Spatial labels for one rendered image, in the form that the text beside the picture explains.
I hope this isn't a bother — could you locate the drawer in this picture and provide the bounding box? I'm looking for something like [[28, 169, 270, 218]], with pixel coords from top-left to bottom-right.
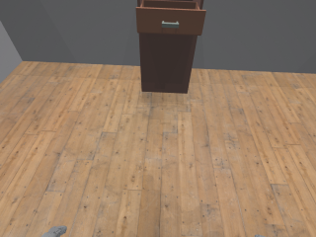
[[135, 0, 206, 36]]

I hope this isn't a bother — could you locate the handle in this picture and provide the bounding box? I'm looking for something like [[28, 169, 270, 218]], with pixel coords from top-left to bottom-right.
[[161, 21, 179, 29]]

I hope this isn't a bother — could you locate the robot left hand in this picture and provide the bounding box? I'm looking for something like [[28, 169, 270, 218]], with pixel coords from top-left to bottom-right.
[[41, 225, 67, 237]]

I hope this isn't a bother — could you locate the cabinet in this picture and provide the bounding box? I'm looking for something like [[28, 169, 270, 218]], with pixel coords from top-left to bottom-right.
[[137, 0, 204, 94]]

